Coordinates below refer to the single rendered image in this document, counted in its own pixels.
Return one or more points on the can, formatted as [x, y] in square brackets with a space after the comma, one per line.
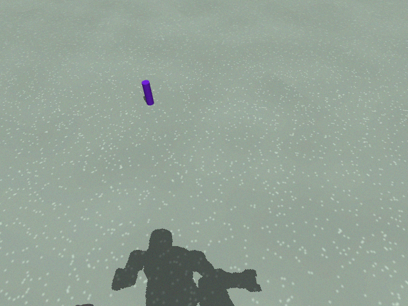
[147, 92]

